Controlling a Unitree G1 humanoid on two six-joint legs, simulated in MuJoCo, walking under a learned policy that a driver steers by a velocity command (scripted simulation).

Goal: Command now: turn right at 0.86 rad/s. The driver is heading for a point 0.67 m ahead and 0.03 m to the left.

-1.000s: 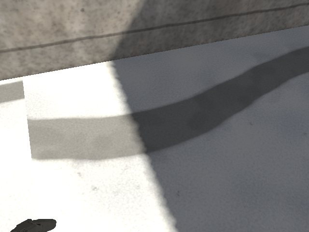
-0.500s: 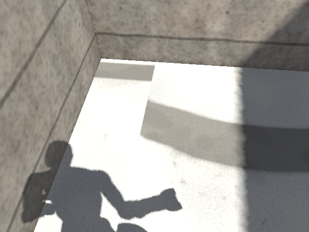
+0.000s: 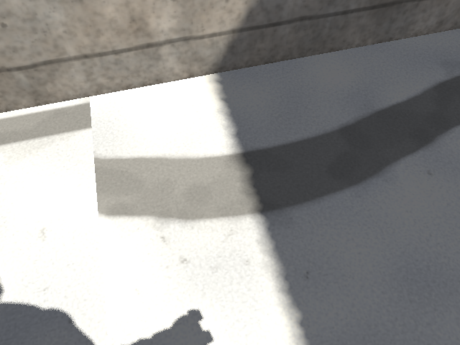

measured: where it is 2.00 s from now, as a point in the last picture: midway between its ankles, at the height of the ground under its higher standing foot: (153, 211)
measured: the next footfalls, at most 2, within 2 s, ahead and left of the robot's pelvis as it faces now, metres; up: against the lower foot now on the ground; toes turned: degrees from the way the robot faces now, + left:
right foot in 0.04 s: +0.05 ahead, -0.12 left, +0.00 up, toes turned -8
left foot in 0.84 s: +0.35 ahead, +0.17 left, +0.00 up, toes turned +13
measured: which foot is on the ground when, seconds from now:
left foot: down 0.00-0.06, up 0.08-0.82, down 0.84-1.00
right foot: up 0.00-0.02, down 0.04-0.86, up 0.88-1.00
